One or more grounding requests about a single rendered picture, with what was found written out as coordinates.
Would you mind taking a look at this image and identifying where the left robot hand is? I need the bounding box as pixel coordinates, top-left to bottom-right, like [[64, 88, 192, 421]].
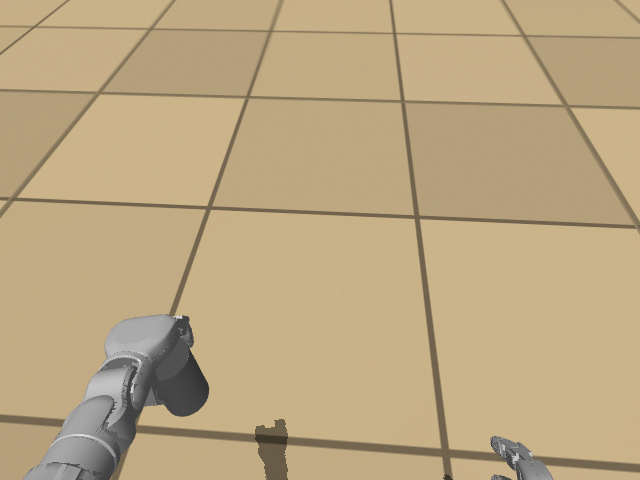
[[104, 314, 194, 407]]

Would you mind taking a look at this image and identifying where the right robot hand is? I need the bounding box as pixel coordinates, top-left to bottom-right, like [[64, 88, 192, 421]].
[[490, 436, 554, 480]]

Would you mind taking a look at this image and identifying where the can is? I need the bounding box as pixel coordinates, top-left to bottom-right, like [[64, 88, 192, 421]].
[[155, 338, 209, 417]]

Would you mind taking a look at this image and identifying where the left robot arm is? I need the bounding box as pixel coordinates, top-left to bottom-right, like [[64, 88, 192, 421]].
[[23, 351, 155, 480]]

